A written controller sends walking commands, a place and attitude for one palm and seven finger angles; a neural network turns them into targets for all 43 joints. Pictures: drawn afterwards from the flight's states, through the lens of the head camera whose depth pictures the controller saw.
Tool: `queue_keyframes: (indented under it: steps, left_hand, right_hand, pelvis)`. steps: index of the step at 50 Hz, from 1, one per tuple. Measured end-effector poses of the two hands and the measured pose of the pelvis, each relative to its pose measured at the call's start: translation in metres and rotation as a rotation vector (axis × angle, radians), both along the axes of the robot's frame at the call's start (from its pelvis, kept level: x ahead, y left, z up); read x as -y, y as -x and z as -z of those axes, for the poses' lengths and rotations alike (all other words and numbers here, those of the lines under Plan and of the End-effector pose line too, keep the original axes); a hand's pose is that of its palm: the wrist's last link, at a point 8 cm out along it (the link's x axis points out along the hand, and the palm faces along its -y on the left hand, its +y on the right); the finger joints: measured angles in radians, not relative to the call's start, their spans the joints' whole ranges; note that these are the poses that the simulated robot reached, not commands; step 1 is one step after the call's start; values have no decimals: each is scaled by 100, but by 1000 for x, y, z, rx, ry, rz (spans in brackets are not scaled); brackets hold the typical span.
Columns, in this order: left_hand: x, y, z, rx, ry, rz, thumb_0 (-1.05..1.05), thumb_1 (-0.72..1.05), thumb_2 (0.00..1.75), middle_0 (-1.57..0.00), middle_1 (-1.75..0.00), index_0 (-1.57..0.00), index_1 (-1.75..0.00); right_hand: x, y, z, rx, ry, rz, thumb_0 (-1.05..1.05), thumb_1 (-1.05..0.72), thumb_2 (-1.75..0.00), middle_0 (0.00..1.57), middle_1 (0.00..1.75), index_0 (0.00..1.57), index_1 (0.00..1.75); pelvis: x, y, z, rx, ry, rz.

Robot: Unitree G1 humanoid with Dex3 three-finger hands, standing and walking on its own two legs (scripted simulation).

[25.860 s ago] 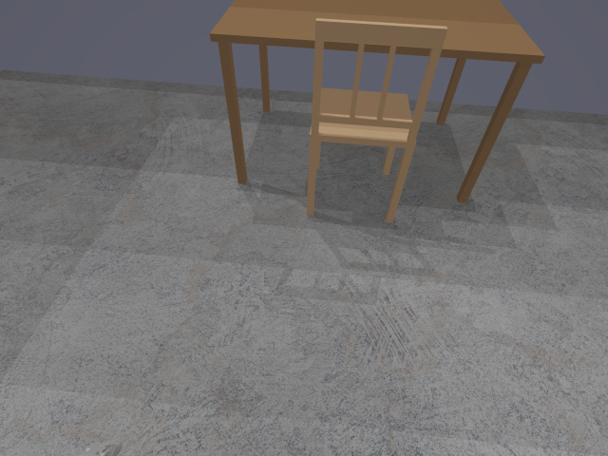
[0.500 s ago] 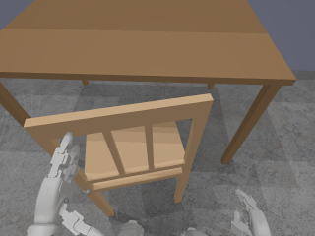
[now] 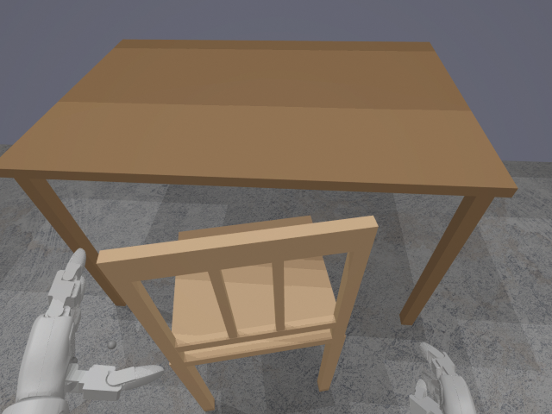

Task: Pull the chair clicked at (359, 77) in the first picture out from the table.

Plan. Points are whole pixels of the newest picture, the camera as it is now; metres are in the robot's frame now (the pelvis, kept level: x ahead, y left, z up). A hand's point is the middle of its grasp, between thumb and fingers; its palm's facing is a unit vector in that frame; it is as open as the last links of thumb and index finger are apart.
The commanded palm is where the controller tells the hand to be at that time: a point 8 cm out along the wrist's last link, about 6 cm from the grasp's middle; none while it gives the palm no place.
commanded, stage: draw the hand back to the body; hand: left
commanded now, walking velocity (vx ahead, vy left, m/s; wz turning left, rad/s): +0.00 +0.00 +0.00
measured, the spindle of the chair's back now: (224, 305) +0.32 +0.14 -0.09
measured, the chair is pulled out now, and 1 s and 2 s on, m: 0.11 0.11 0.11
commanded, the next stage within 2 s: step back with the hand held close in 0.80 s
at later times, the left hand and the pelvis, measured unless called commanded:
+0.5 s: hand (39, 257) +0.22 +0.27 +0.19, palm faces +0.46 -0.78 -0.42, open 8.5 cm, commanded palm +0.17 +0.31 +0.20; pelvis +0.03 +0.01 +0.02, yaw -1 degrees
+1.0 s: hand (44, 268) +0.21 +0.26 +0.19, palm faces +0.45 -0.79 -0.42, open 7.4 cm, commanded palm +0.16 +0.30 +0.20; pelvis +0.01 +0.00 +0.02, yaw -1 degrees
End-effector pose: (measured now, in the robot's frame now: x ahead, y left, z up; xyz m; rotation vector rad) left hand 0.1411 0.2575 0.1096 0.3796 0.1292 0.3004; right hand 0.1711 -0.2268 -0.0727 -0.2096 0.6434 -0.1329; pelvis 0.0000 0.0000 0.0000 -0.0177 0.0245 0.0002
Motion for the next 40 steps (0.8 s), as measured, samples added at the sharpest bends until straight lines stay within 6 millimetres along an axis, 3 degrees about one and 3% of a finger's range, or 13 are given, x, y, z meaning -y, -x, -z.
queue_keyframes:
  steps: [14,24,33,40]
  left_hand:
    - [-32,-26,-59,158,-93,-55,0,33,63,-13,-18,-13,-19]
    - [-51,-36,-98,280,-173,-95,0,69,80,-18,-26,-18,-26]
    - [-43,-38,-85,237,-128,-76,1,85,88,-20,-29,-20,-30]
    - [-38,-31,-90,254,-147,-66,1,88,89,-21,-30,-21,-30]
  right_hand:
    - [-30,-37,-19,21,-41,-79,1,-90,-90,20,30,20,30]
    - [-28,-40,-18,-15,-44,-85,1,-90,-90,20,30,20,30]
    - [-11,-27,-15,-54,-32,-41,1,-90,-90,20,30,20,30]
    - [-4,-19,-15,-50,-28,-24,1,-90,-90,20,30,20,30]
  pelvis:
    - [-10,-23,-18,67,-5,14]
    - [-10,-28,-23,77,-5,20]
    - [-8,-26,-24,77,-6,26]
    - [-4,-22,-24,86,-6,24]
